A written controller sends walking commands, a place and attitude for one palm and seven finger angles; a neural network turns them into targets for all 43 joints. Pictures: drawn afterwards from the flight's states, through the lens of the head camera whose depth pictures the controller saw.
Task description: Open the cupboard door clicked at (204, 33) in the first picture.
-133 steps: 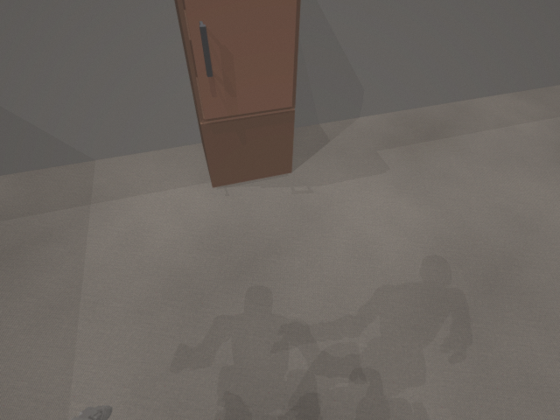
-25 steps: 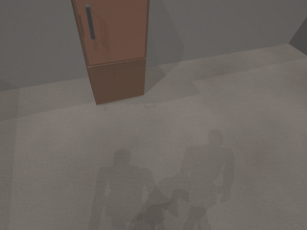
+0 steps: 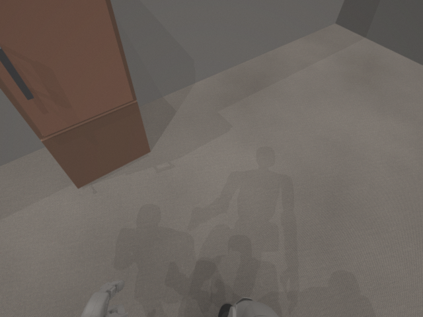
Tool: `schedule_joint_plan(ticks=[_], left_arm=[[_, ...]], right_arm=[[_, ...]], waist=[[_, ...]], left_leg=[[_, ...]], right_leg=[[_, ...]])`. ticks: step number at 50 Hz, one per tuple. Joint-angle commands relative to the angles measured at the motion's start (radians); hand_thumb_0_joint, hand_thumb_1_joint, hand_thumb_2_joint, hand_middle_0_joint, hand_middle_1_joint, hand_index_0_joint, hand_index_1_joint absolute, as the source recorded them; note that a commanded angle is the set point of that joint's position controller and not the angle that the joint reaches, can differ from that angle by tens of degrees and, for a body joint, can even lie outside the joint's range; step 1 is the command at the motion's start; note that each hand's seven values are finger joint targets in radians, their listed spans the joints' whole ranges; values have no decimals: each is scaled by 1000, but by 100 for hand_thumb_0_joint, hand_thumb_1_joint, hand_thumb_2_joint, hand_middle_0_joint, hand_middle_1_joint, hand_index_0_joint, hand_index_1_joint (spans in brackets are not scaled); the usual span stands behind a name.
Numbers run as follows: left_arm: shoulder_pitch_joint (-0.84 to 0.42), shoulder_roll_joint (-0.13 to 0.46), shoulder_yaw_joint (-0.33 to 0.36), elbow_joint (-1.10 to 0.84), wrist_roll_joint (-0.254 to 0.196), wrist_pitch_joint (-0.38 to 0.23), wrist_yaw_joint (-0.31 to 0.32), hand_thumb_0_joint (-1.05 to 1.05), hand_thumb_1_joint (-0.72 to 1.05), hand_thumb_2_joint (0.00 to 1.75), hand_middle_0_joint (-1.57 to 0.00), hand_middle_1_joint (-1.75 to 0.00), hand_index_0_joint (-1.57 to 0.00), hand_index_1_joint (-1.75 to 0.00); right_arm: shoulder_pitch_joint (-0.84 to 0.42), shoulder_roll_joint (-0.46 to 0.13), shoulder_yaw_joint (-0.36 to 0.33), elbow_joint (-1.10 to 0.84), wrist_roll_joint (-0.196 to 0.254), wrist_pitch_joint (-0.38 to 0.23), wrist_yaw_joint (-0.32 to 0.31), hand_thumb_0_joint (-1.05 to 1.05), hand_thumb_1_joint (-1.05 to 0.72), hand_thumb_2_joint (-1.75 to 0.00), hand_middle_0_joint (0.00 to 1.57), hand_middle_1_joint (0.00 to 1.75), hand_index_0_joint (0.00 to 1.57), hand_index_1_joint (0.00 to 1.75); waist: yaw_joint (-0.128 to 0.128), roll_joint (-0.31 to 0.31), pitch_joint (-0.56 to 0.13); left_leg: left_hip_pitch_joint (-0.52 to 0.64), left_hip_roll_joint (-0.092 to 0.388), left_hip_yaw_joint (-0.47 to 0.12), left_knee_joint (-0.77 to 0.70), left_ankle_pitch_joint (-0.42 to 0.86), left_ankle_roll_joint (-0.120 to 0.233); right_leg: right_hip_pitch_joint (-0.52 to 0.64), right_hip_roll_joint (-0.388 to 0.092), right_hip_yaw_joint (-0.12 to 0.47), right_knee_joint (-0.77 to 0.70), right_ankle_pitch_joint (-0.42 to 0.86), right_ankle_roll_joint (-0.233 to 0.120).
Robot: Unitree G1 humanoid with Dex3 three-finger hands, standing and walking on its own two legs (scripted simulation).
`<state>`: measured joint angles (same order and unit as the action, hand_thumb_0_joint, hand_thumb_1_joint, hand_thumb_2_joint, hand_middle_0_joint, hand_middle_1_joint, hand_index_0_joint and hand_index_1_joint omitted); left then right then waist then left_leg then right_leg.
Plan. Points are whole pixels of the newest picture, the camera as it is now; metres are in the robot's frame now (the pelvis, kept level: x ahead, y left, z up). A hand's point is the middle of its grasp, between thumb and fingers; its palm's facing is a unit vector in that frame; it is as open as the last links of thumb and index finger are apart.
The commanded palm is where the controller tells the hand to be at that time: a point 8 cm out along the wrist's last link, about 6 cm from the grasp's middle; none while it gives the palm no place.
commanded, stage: walk to a spot facing it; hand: left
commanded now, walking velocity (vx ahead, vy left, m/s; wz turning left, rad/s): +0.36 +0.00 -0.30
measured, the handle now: (13, 71) +0.77 +0.64 -0.02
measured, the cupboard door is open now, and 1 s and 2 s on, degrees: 0 0 0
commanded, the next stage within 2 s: turn to face it in 0.26 s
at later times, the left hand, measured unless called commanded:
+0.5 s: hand (111, 292) +0.19 +0.23 -0.16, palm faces -0.04 -0.98 -0.18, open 7.4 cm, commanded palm none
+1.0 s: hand (135, 222) +0.33 +0.19 -0.12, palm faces +0.17 -0.95 -0.27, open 7.4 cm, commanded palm none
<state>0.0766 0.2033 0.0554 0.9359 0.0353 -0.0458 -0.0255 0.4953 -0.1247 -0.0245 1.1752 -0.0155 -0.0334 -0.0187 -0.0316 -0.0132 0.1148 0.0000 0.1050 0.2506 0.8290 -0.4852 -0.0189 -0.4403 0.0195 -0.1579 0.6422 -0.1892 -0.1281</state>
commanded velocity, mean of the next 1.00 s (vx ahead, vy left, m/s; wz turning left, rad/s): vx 0.09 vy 0.00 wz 0.29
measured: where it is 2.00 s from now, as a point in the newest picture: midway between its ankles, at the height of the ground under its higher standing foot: (211, 306)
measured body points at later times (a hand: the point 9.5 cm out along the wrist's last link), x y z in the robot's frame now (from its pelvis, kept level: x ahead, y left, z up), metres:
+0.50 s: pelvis +0.20 +0.04 +0.02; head +0.21 +0.06 +0.47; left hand +0.19 +0.28 -0.15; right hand +0.28 -0.20 -0.11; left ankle +0.26 +0.15 -0.71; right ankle +0.11 -0.05 -0.67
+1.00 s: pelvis +0.25 -0.01 +0.03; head +0.28 -0.03 +0.48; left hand +0.32 +0.24 -0.10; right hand +0.32 -0.26 -0.13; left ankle +0.22 +0.13 -0.63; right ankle +0.27 -0.10 -0.71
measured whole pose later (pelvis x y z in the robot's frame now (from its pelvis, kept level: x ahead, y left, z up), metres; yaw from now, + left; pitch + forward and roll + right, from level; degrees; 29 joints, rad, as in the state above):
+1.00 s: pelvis +0.25 -0.01 +0.03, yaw +10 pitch -1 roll +2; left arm 0.16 0.16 0.04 0.92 0.03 0.00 0.03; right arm 0.25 -0.23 -0.09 1.00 -0.03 0.08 0.01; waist -0.04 0.02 0.06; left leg -0.48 0.03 0.05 1.11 -0.42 -0.07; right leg -0.22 -0.10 -0.20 0.53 -0.29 -0.03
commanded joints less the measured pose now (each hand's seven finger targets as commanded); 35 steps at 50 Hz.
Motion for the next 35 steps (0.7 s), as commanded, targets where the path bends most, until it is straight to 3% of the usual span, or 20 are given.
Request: schedule_joint_plan(ticks=[1, 2, 3, 5, 7, 8, 11, 15, 17, 19, 20, 21, 22, 23, 24, 25, 27, 28, 33, 35], left_arm=[[287, 217, 50, 32, -27, 0, 30, 0, 90, 90, -20, -30, -20, -30], [220, 163, 37, 19, -29, -2, 39, 0, 90, 90, -20, -30, -20, -30], [189, 137, 27, 17, -23, -11, 43, 0, 90, 90, -20, -30, -20, -30], [166, 118, 21, 26, -14, -18, 42, 0, 90, 90, -20, -30, -20, -30], [168, 108, 23, 41, -10, -23, 39, 0, 90, 90, -20, -30, -20, -30], [177, 112, 23, 45, -12, -23, 35, 0, 90, 90, -20, -30, -20, -30], [233, 108, 23, 62, -13, -23, 27, 0, 90, 90, -20, -30, -20, -30], [292, 118, 29, 77, -13, -19, 25, 0, 90, 90, -20, -30, -20, -30], [294, 128, 34, 74, -13, -13, 27, 0, 90, 90, -20, -30, -20, -30], [273, 115, 31, 75, -21, -8, 32, 0, 90, 90, -20, -30, -20, -30], [295, 76, 21, 82, -26, -8, 34, 0, 90, 90, -20, -30, -20, -30], [340, 26, 8, 85, -32, -11, 34, 0, 90, 90, -20, -30, -20, -30], [337, 27, -3, 80, -25, -17, 39, 0, 90, 90, -20, -30, -20, -30], [301, 37, 0, 86, -21, -9, 48, 0, 90, 90, -20, -30, -20, -30], [255, 32, -1, 84, -19, -3, 47, 0, 90, 90, -20, -30, -20, -30], [243, 24, -3, 85, -17, 2, 42, 0, 90, 90, -20, -30, -20, -30], [249, 3, -11, 97, -19, 16, 38, 0, 90, 90, -20, -30, -20, -30], [256, 1, -9, 92, -22, 25, 38, 0, 90, 90, -20, -30, -20, -30], [167, 19, 9, 26, -22, 53, 46, 0, 90, 90, -20, -30, -20, -30], [151, 23, 14, 3, -24, 54, 47, 0, 90, 90, -20, -30, -20, -30]], right_arm=[[-108, -133, -35, -165, 6, -43, 3, 0, -90, -90, 20, 30, 20, 30], [-136, -139, -36, -154, -1, -31, 6, 0, -90, -90, 20, 30, 20, 30], [-124, -116, -30, -146, -9, -18, 7, 0, -90, -90, 20, 30, 20, 30], [-72, -88, -27, -129, -12, 5, 9, 0, -90, -90, 20, 30, 20, 30], [-66, -64, -29, -137, -12, 12, 15, 0, -90, -90, 20, 30, 20, 30], [-86, -61, -30, -147, -11, 14, 19, 0, -90, -90, 20, 30, 20, 30], [-200, -74, -32, -188, -12, 4, 28, 0, -90, -90, 20, 30, 20, 30], [-329, -90, -31, -238, -8, -19, 28, 0, -90, -90, 20, 30, 20, 30], [-343, -106, -35, -249, -1, -27, 21, 0, -90, -90, 20, 30, 20, 30], [-244, -123, -31, -206, -4, -34, 11, 0, -90, -90, 20, 30, 20, 30], [-148, -163, -34, -169, -9, -43, 3, 0, -90, -90, 20, 30, 20, 30], [-46, -253, -49, -146, -20, -45, -1, 0, -90, -90, 20, 30, 20, 30], [-19, -272, -45, -141, -10, -24, 2, 0, -90, -90, 20, 30, 20, 30], [-55, -237, -32, -139, -11, -24, -6, 0, -90, -90, 20, 30, 20, 30], [-111, -209, -25, -148, -9, -19, -10, 0, -90, -90, 20, 30, 20, 30], [-166, -177, -14, -156, -8, -20, -11, 0, -90, -90, 20, 30, 20, 30], [-219, -162, -12, -161, -3, -22, -12, 0, -90, -90, 20, 30, 20, 30], [-225, -177, -16, -167, -2, -19, -10, 0, -90, -90, 20, 30, 20, 30], [-228, -217, -51, -196, -8, 14, -3, 0, -90, -90, 20, 30, 20, 30], [-243, -234, -61, -209, -11, 25, -1, 0, -90, -90, 20, 30, 20, 30]], waist=[[107, -87, -209], [76, 2, -129], [39, 44, -95], [-8, 24, -84], [-23, -5, -81], [-16, -34, -77], [22, -72, -47], [64, -86, -53], [59, -83, -62], [8, -65, -106], [-22, 22, -174], [-40, 221, -262], [-35, 284, -255], [-36, 256, -214], [-16, 207, -107], [9, 172, -74], [42, 150, -83], [46, 167, -110], [28, 153, -125], [27, 180, -128]], left_leg=[[-621, 19, -240, 634, 74, 17], [-584, 62, -253, 570, 119, 16], [-538, 80, -247, 501, 131, 10], [-463, 84, -221, 382, 144, -7], [-439, 79, -199, 257, 175, -19], [-441, 73, -186, 203, 211, -24], [-475, 52, -175, 53, 256, -28], [-464, 5, -156, -110, 230, -26], [-401, -11, -148, -182, 215, -24], [-225, -35, -125, -347, 315, -16], [-24, 26, -191, -405, 452, 18], [173, 245, -429, -400, 713, 121], [127, 352, -517, -455, 852, 203], [44, 349, -542, -489, 835, 229], [-60, 316, -515, -509, 803, 237], [-126, 265, -466, -520, 795, 220], [-182, 184, -372, -517, 842, 185], [-186, 162, -345, -515, 826, 179], [-218, 150, -417, -515, 667, 190], [-222, 138, -443, -491, 646, 185]], right_leg=[[504, -401, 636, -363, 40, -181], [350, -363, 535, -384, -23, -152], [230, -328, 467, -406, -19, -123], [95, -275, 361, -430, -17, -93], [55, -235, 314, -437, -10, -85], [46, -213, 294, -444, -29, -80], [99, -202, 324, -450, -78, -76], [226, -216, 362, -377, 106, -68], [246, -225, 381, -323, 204, -60], [249, -167, 303, -200, 295, -9], [175, -113, 251, -33, 286, 36], [-1, -15, 137, 197, -25, 87], [-39, 0, 100, 386, -420, 102], [-70, -34, 140, 458, -428, 116], [-98, -72, 140, 483, -392, 128], [-74, -97, 144, 440, -355, 139], [6, -103, 122, 335, -276, 160], [33, -93, 110, 302, -256, 169], [46, -75, 98, 199, -216, 188], [76, -63, 91, 122, -205, 190]])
